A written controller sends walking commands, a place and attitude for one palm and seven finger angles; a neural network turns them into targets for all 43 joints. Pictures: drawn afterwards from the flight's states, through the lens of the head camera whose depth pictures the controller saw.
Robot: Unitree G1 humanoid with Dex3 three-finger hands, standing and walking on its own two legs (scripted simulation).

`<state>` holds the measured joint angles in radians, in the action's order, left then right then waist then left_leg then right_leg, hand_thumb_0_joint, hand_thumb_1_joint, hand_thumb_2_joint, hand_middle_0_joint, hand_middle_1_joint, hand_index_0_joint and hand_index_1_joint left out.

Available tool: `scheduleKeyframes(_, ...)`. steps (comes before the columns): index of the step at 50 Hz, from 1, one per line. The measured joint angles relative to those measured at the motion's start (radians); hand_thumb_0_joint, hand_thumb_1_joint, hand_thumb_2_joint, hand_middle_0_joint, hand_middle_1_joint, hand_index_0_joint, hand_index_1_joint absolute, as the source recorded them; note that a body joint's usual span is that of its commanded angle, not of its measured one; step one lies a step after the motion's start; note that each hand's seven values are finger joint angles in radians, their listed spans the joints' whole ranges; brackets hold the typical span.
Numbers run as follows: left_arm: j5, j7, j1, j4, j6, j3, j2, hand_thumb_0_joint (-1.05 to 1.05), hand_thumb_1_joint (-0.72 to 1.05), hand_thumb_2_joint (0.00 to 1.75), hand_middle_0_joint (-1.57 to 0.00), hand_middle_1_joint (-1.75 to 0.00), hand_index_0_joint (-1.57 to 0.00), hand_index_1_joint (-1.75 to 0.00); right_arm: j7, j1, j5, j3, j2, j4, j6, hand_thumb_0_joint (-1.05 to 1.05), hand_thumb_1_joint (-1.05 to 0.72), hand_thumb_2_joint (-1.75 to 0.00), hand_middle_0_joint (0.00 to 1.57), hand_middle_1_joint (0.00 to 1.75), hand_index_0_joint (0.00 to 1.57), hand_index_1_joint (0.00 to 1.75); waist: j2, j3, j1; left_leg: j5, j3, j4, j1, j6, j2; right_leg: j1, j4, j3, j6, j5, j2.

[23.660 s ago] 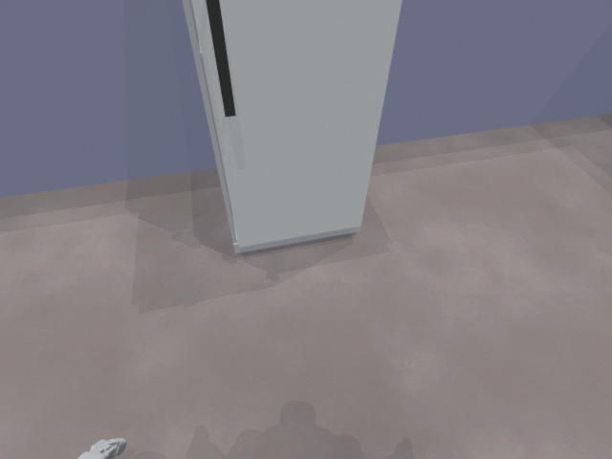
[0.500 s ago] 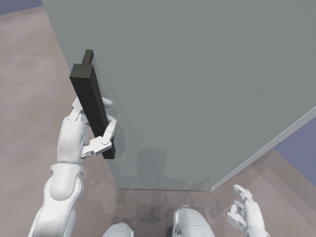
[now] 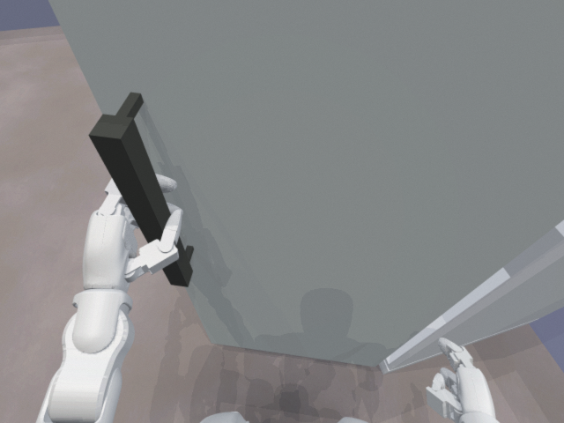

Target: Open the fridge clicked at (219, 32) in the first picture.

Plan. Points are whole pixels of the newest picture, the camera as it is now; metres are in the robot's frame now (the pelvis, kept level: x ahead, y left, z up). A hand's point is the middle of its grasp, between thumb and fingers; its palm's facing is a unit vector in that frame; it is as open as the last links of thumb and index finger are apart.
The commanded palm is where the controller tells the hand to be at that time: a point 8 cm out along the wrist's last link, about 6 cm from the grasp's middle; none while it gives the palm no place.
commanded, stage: stop walking and hold the door back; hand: left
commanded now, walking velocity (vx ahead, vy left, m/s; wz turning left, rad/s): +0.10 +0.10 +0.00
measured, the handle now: (163, 210) +0.35 +0.17 +0.11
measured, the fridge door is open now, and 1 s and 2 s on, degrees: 66 67 62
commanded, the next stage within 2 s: loosen the grip on the handle in 0.98 s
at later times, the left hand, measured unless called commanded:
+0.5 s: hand (173, 226) +0.31 +0.15 +0.13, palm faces +0.23 -0.96 -0.18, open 6.1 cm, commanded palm +0.28 +0.21 +0.12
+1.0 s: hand (165, 243) +0.29 +0.15 +0.13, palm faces +0.16 -0.97 -0.17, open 6.1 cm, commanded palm +0.27 +0.21 +0.12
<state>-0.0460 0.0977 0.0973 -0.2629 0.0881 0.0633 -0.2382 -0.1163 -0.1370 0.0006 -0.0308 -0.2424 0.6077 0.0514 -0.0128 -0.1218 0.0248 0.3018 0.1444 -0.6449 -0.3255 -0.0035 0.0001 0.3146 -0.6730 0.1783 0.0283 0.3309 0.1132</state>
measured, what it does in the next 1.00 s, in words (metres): steps on the spot: right foot, then left foot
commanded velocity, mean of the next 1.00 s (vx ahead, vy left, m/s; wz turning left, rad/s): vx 0.08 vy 0.03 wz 0.00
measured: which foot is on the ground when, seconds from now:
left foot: down 0.00-0.28, up 0.30-0.56, down 0.58-1.00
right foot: down 0.00-0.00, up 0.02-0.26, down 0.28-0.60, up 0.62-0.74, down 0.76-1.00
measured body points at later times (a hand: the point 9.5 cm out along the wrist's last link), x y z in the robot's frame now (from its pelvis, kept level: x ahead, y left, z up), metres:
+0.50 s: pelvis -0.08 -0.05 +0.02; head -0.05 -0.07 +0.46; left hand +0.30 +0.20 +0.14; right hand +0.10 -0.29 -0.10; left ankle -0.06 +0.09 -0.68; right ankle -0.02 -0.19 -0.72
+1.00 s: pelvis -0.10 -0.02 +0.01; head -0.08 -0.02 +0.46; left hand +0.28 +0.20 +0.14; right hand +0.03 -0.25 -0.10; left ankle -0.05 +0.09 -0.72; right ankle -0.05 -0.13 -0.72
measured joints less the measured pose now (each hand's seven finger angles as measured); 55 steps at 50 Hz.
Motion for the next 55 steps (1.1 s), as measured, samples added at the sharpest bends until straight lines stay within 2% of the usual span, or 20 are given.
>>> scheduleKeyframes(1, -0.002, 0.008, -0.044, 0.026, 0.001, -0.016, 0.004, 0.00, 0.62, 0.80, -0.43, -1.37, -0.30, -1.38, -0.002, 0.005, -0.005, -0.003, 0.001, 0.001, -0.006, 0.02, -0.91, -0.90, 0.20, 0.30, 0.20, 0.30, -0.015, -0.015, -0.014, -0.010, -0.002, -0.012, -0.004, -0.048, 0.009, 0.024, -0.072, -0.026, 0.008, 0.062, 0.000)
scheduleKeyframes(3, 0.004, 0.029, -0.123, 0.089, -0.009, -0.041, 0.025, 0.00, 0.63, 0.81, -0.44, -1.38, -0.32, -1.38, 0.009, 0.016, -0.012, 0.003, 0.006, 0.005, -0.013, 0.02, -0.91, -0.90, 0.20, 0.30, 0.20, 0.30, -0.013, -0.045, -0.041, -0.003, -0.019, -0.021, 0.005, -0.088, 0.008, 0.064, -0.218, -0.091, 0.013, 0.164, -0.038)
scheduleKeyframes(7, 0.013, 0.051, -0.256, 0.257, -0.050, -0.071, 0.037, 0.00, 0.64, 0.80, -0.45, -1.39, -0.32, -1.39, 0.026, 0.022, -0.014, 0.040, 0.030, 0.020, -0.009, 0.02, -0.91, -0.90, 0.20, 0.30, 0.20, 0.30, 0.039, -0.046, -0.050, -0.069, -0.086, 0.059, 0.030, -0.068, -0.009, 0.092, -0.319, -0.130, 0.019, 0.123, -0.080)
scheduleKeyframes(12, -0.011, 0.049, -0.418, 0.492, -0.086, -0.084, 0.028, 0.00, 0.64, 0.79, -0.45, -1.39, -0.32, -1.40, 0.028, 0.010, -0.021, 0.089, 0.065, 0.031, -0.024, 0.01, -0.91, -0.90, 0.20, 0.30, 0.20, 0.30, 0.080, -0.009, -0.090, -0.122, -0.117, 0.109, 0.028, -0.044, -0.028, -0.006, -0.086, -0.120, 0.013, 0.080, -0.081)
scheduleKeyframes(14, -0.024, 0.035, -0.484, 0.587, -0.086, -0.079, 0.015, 0.00, 0.63, 0.79, -0.44, -1.37, -0.32, -1.40, 0.028, -0.002, -0.022, 0.104, 0.083, 0.036, -0.032, 0.01, -0.91, -0.90, 0.21, 0.30, 0.20, 0.30, 0.056, 0.023, -0.096, -0.068, -0.108, 0.055, -0.018, -0.032, -0.018, -0.086, 0.080, -0.129, -0.010, 0.100, -0.074)
scheduleKeyframes(15, -0.026, 0.027, -0.516, 0.627, -0.081, -0.066, 0.010, 0.00, 0.63, 0.79, -0.44, -1.36, -0.33, -1.40, 0.031, 0.004, -0.021, 0.109, 0.086, 0.044, -0.038, 0.01, -0.91, -0.90, 0.21, 0.30, 0.20, 0.30, 0.043, 0.031, -0.098, 0.009, -0.108, -0.017, -0.060, -0.015, -0.011, -0.077, 0.111, -0.142, -0.022, 0.024, -0.070)
scheduleKeyframes(18, -0.031, 0.015, -0.567, 0.720, -0.048, -0.019, 0.015, 0.00, 0.63, 0.79, -0.44, -1.35, -0.34, -1.40, 0.033, 0.037, -0.008, 0.097, 0.057, 0.087, -0.038, 0.01, -0.90, -0.90, 0.21, 0.30, 0.21, 0.30, 0.056, 0.010, -0.087, 0.082, -0.162, -0.309, -0.152, 0.025, 0.017, -0.044, 0.084, -0.157, -0.016, -0.074, -0.065)
scheduleKeyframes(21, -0.031, -0.010, -0.593, 0.810, 0.001, 0.017, 0.010, -0.01, 0.63, 0.78, -0.43, -1.33, -0.36, -1.40, 0.030, 0.024, -0.013, 0.067, 0.023, 0.109, -0.034, 0.01, -0.90, -0.90, 0.21, 0.30, 0.21, 0.30, 0.044, 0.016, -0.057, 0.053, -0.161, -0.407, -0.176, 0.040, 0.029, -0.036, 0.111, -0.174, 0.003, -0.092, -0.037)
scheduleKeyframes(23, -0.021, -0.026, -0.620, 0.862, 0.021, 0.035, 0.006, -0.01, 0.64, 0.77, -0.43, -1.32, -0.36, -1.40, 0.026, 0.001, -0.016, 0.049, 0.000, 0.114, -0.034, 0.01, -0.90, -0.90, 0.21, 0.30, 0.21, 0.30, 0.024, 0.020, -0.030, 0.057, -0.140, -0.334, -0.145, 0.040, 0.019, -0.033, 0.119, -0.175, 0.012, -0.099, -0.013)
scheduleKeyframes(27, 0.002, -0.040, -0.646, 0.881, 0.024, 0.060, 0.006, -0.01, 0.64, 0.76, -0.43, -1.33, -0.37, -1.40, 0.019, -0.046, -0.018, 0.011, -0.056, 0.107, -0.034, 0.01, -0.91, -0.90, 0.21, 0.30, 0.20, 0.30, 0.005, 0.018, 0.012, 0.061, -0.080, -0.016, 0.001, 0.027, -0.005, -0.023, 0.108, -0.184, 0.032, -0.099, 0.014)
scheduleKeyframes(29, 0.003, -0.036, -0.644, 0.855, 0.021, 0.061, 0.006, 0.00, 0.63, 0.76, -0.44, -1.34, -0.38, -1.40, 0.015, -0.063, -0.020, -0.008, -0.080, 0.098, -0.032, 0.01, -0.91, -0.90, 0.21, 0.30, 0.20, 0.30, 0.008, 0.015, 0.030, -0.066, -0.056, 0.130, 0.072, 0.016, -0.010, -0.006, 0.077, -0.190, 0.047, -0.088, 0.013)
scheduleKeyframes(30, 0.002, -0.032, -0.640, 0.836, 0.022, 0.062, 0.002, 0.00, 0.63, 0.76, -0.44, -1.34, -0.38, -1.40, 0.013, -0.063, -0.022, -0.017, -0.080, 0.096, -0.032, 0.02, -0.91, -0.90, 0.20, 0.30, 0.20, 0.30, -0.002, 0.004, 0.033, -0.116, -0.044, 0.127, 0.073, 0.006, -0.008, 0.000, 0.058, -0.202, 0.046, -0.081, 0.016)
scheduleKeyframes(32, -0.003, -0.023, -0.614, 0.801, 0.028, 0.064, -0.006, 0.01, 0.64, 0.76, -0.44, -1.36, -0.37, -1.40, 0.020, -0.072, -0.028, -0.024, -0.067, 0.082, -0.035, 0.02, -0.91, -0.90, 0.20, 0.30, 0.20, 0.30, -0.010, -0.007, 0.027, -0.084, -0.016, 0.085, 0.070, -0.010, -0.019, 0.011, 0.017, -0.209, 0.025, -0.023, -0.001)
scheduleKeyframes(35, -0.006, -0.008, -0.569, 0.768, 0.031, 0.064, -0.003, 0.01, 0.66, 0.76, -0.45, -1.37, -0.34, -1.40, 0.032, -0.105, -0.030, -0.007, -0.026, 0.069, -0.027, 0.02, -0.91, -0.90, 0.20, 0.30, 0.20, 0.30, 0.006, 0.009, 0.022, -0.049, -0.003, 0.079, 0.069, -0.012, -0.053, 0.008, -0.034, -0.163, 0.006, 0.083, -0.063)
scheduleKeyframes(37, -0.004, -0.008, -0.550, 0.753, 0.032, 0.066, -0.004, 0.01, 0.66, 0.75, -0.44, -1.37, -0.33, -1.40, 0.042, -0.123, -0.027, 0.017, 0.003, 0.068, -0.024, 0.02, -0.91, -0.90, 0.20, 0.30, 0.20, 0.30, 0.016, 0.020, 0.018, -0.050, -0.006, 0.074, 0.058, -0.005, -0.067, -0.031, 0.037, -0.126, -0.003, 0.027, -0.096)
scheduleKeyframes(39, -0.001, -0.007, -0.534, 0.731, 0.030, 0.072, -0.010, 0.00, 0.66, 0.74, -0.44, -1.37, -0.33, -1.40, 0.051, -0.122, -0.027, 0.038, 0.022, 0.070, -0.025, 0.02, -0.91, -0.90, 0.20, 0.30, 0.20, 0.30, 0.032, 0.013, 0.018, -0.042, -0.008, 0.050, 0.048, 0.003, -0.083, -0.059, 0.108, -0.118, -0.042, -0.094, -0.117)
scheduleKeyframes(41, -0.004, -0.003, -0.518, 0.719, 0.031, 0.076, -0.007, 0.00, 0.66, 0.74, -0.44, -1.36, -0.32, -1.40, 0.051, -0.114, -0.027, 0.052, 0.036, 0.076, -0.028, 0.02, -0.91, -0.90, 0.20, 0.30, 0.20, 0.30, 0.053, 0.006, 0.028, -0.042, -0.016, 0.045, 0.044, 0.008, -0.092, -0.066, 0.119, -0.110, -0.058, -0.094, -0.127)
scheduleKeyframes(48, -0.004, -0.020, -0.535, 0.772, 0.041, 0.047, -0.005, -0.01, 0.64, 0.73, -0.45, -1.37, -0.36, -1.40, 0.031, -0.087, -0.025, 0.068, 0.046, 0.101, -0.030, 0.02, -0.91, -0.90, 0.21, 0.30, 0.20, 0.30, 0.034, 0.025, 0.007, -0.077, -0.024, 0.102, 0.067, -0.010, -0.049, -0.064, 0.129, -0.131, -0.041, -0.094, -0.106)
scheduleKeyframes(54, 0.004, -0.021, -0.578, 0.862, 0.065, 0.028, -0.001, -0.02, 0.63, 0.74, -0.45, -1.39, -0.38, -1.40, 0.018, -0.068, -0.021, 0.059, 0.019, 0.093, -0.025, 0.02, -0.91, -0.90, 0.21, 0.30, 0.20, 0.30, 0.034, 0.052, -0.011, -0.092, -0.010, 0.124, 0.061, -0.019, -0.050, -0.057, 0.162, -0.143, -0.032, -0.123, -0.110)
scheduleKeyframes(55, 0.032, -0.042, -0.598, 0.873, 0.062, 0.039, -0.003, -0.02, 0.62, 0.74, -0.45, -1.39, -0.38, -1.40, 0.025, -0.066, -0.018, 0.045, 0.020, 0.086, -0.019, 0.02, -0.91, -0.90, 0.21, 0.30, 0.20, 0.30, 0.032, 0.042, -0.018, -0.093, -0.009, 0.121, 0.063, -0.020, -0.054, -0.062, 0.167, -0.145, -0.033, -0.128, -0.113)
